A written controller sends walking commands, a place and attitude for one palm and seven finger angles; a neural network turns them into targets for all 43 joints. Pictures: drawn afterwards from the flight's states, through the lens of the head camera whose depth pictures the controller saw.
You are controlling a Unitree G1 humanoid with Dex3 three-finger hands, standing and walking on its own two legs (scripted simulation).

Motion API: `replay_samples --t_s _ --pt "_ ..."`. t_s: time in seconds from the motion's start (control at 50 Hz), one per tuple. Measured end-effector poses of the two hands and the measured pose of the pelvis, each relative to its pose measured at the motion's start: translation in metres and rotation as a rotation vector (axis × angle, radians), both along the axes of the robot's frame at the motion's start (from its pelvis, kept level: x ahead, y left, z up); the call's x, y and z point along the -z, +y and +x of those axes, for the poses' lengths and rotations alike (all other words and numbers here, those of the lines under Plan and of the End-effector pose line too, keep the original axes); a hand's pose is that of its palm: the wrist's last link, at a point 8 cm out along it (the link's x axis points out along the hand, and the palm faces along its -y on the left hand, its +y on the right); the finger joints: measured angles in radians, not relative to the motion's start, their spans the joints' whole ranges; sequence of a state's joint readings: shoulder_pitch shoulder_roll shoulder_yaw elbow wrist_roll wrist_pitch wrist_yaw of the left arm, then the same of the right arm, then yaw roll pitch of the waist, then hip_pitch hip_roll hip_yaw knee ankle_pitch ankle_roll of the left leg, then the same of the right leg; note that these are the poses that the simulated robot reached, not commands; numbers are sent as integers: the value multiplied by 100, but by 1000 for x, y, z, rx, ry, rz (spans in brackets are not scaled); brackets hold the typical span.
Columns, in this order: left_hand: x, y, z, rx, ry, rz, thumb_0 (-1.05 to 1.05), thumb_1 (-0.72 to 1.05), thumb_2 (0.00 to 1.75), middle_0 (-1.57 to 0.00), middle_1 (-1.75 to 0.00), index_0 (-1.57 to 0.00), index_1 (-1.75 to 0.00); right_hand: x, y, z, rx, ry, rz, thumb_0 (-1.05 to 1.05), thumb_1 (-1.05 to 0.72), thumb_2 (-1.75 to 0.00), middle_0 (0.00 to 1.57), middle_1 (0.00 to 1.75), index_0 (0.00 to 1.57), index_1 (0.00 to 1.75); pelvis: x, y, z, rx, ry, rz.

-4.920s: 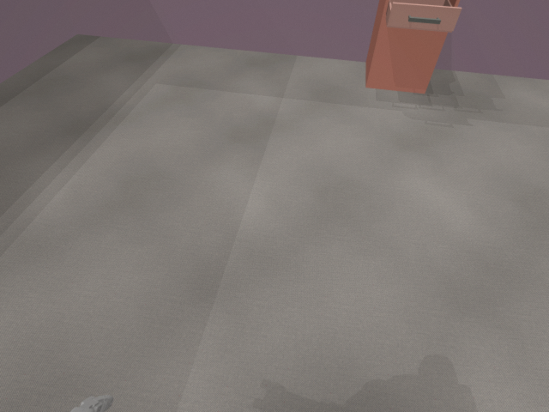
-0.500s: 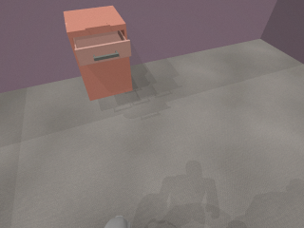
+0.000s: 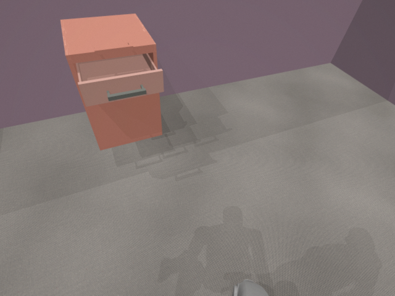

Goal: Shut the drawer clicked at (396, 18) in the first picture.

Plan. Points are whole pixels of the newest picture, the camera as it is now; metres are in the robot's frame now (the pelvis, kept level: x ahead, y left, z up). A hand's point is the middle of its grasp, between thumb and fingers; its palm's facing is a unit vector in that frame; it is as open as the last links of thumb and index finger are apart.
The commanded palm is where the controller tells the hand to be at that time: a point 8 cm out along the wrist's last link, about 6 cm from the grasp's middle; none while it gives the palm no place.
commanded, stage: walk to a spot facing it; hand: left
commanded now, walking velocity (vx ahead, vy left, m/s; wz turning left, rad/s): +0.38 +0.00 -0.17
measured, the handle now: (126, 92) +0.99 +0.40 -0.21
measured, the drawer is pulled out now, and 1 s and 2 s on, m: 0.19 0.19 0.19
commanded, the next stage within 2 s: turn to face it in 0.60 s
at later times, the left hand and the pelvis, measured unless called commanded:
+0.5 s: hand (151, 249) +0.26 +0.13 -0.17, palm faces +0.03 -0.97 -0.23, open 7.1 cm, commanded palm none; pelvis +0.22 -0.06 +0.00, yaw -1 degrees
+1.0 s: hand (142, 194) +0.43 +0.19 -0.17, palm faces +0.21 -0.96 -0.20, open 7.4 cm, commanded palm none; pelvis +0.38 -0.01 -0.01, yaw +9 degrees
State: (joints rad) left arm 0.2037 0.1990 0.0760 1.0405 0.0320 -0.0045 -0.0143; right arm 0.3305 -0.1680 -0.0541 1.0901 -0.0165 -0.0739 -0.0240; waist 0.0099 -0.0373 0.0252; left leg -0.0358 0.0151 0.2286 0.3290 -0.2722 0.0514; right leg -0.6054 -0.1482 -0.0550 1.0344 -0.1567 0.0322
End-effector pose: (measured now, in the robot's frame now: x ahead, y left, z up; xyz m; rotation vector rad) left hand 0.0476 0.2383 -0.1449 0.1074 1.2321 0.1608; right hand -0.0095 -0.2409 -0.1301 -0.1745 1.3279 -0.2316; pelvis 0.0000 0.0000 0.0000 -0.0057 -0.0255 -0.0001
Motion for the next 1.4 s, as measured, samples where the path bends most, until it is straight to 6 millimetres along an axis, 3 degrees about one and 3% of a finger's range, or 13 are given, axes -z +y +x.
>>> replay_samples --t_s 0.16,0.22,0.26,0.36,0.54,0.62,0.7,0.76,0.86,1.0,1.14,1.24,1.4 --pt "-7 -33 155 157 -110 25 0 91 90 -20 -30 -20 -29 20 13 -20 137 209 102 -1 -92 -90 20 30 19 29 12 -21 76 41 6 15" --pt "-1 -55 205 197 -152 35 1 91 90 -20 -30 -20 -29 32 12 -14 173 289 147 0 -92 -90 20 30 20 29 25 -38 111 48 8 17" --pt "2 -66 225 193 -179 38 0 91 90 -20 -30 -20 -29 37 7 1 179 323 170 0 -91 -90 20 30 20 29 30 -49 130 50 3 17" --pt "-1 -81 222 125 -106 23 0 91 90 -20 -30 -20 -30 35 -20 90 135 213 152 0 -91 -90 20 30 20 29 17 -60 169 42 -8 10" --pt "-5 -59 202 9 67 46 -1 94 90 -20 -30 -20 -30 13 -53 283 -5 -74 68 1 -93 -90 20 30 19 29 3 -58 240 1 16 -14" --pt "5 -57 195 -55 145 3 0 93 90 -20 -30 -20 -30 6 -46 357 -92 -127 41 0 -93 -90 20 30 19 29 6 -46 275 -27 18 -28" --pt "22 -50 193 -120 229 -44 0 92 90 -20 -30 -20 -30 6 -23 426 -179 -168 18 0 -92 -90 19 30 19 29 17 -26 314 -52 14 -37" --pt "29 -42 204 -132 287 -65 0 91 90 -20 -30 -20 -30 8 -4 459 -204 -208 11 0 -92 -90 20 30 19 29 23 -12 336 -56 4 -22" --pt "19 -22 264 -129 215 -40 1 91 90 -20 -30 -20 -29 5 17 469 -181 -168 28 -1 -93 -90 20 30 20 29 11 -2 360 -86 4 -15" --pt "0 -1 361 -154 -5 30 1 91 90 -20 -30 -20 -29 8 7 472 -202 -55 32 -1 -94 -90 20 30 20 29 5 -6 384 -158 13 -1" --pt "-19 -7 420 -154 -125 103 0 91 90 -20 -30 -20 -29 25 -14 487 -207 -11 72 0 -92 -90 20 30 20 29 11 -28 407 -218 14 17" --pt "-27 -25 423 -170 -156 146 0 91 90 -20 -30 -20 -30 39 -32 514 -239 -8 95 0 -91 -90 20 30 20 29 15 -47 417 -277 8 25" --pt "-30 -46 374 -290 -70 127 0 91 90 -20 -30 -21 -30 25 -38 559 -358 -19 83 0 -91 -90 20 30 19 29 4 -57 422 -365 16 45"
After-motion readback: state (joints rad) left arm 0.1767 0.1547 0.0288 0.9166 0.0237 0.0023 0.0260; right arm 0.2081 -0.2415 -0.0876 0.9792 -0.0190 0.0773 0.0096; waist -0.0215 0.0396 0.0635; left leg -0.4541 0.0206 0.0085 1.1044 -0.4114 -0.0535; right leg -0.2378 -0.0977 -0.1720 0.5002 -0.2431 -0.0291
